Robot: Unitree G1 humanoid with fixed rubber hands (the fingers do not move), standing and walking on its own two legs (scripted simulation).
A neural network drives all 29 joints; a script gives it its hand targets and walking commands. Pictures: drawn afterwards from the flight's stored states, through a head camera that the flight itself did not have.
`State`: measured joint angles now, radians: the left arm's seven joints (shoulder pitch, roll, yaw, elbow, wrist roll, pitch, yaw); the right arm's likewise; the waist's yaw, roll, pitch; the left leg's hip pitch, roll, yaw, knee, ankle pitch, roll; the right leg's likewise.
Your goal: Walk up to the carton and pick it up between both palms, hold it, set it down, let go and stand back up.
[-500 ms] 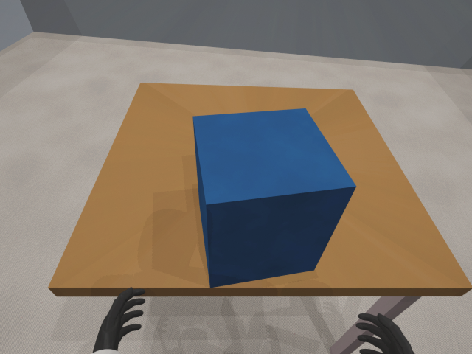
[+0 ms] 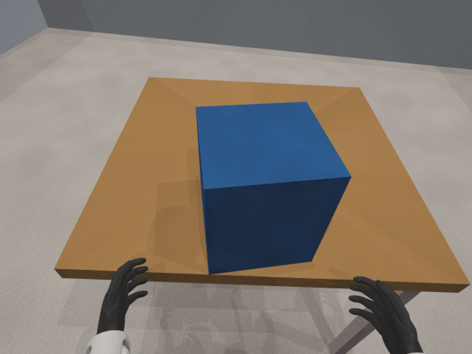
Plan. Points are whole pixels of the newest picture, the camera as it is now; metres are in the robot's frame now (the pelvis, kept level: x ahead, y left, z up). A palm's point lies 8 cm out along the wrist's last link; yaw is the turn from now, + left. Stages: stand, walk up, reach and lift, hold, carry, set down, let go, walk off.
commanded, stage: reach and lift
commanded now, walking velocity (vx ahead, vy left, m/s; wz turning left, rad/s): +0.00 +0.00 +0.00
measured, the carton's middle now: (257, 189) +0.41 +0.00 +0.06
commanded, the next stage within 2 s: none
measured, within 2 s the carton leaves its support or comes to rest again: neither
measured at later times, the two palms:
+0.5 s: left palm (114, 264) +0.23 +0.21 +0.07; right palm (392, 277) +0.25 -0.21 +0.06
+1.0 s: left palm (112, 215) +0.28 +0.21 +0.13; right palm (387, 214) +0.33 -0.20 +0.12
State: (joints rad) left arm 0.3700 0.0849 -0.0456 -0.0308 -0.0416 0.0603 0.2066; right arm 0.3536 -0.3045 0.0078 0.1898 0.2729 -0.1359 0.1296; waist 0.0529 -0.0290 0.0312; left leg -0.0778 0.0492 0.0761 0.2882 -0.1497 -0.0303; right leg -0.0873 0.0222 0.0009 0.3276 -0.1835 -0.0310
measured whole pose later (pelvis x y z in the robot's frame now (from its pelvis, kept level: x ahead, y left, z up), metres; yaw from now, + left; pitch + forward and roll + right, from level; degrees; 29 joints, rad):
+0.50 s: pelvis +0.00 +0.00 +0.00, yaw -1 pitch -4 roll +0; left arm 0.18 0.08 0.06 -0.27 -0.06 0.40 0.19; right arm 0.13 -0.37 0.04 0.03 0.37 0.09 0.03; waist 0.05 -0.02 0.05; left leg -0.05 0.06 0.08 0.25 -0.14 -0.04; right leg -0.07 0.04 0.02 0.30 -0.17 -0.04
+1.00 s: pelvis -0.01 -0.01 +0.00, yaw -1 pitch -1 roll +1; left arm -0.21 0.10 0.18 -0.24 -0.09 0.77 0.18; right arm -0.32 -0.43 0.07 0.20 0.44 0.34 -0.02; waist 0.06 -0.02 0.01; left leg -0.13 0.06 0.07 0.27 -0.12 -0.04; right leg -0.15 0.04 0.02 0.33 -0.16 -0.04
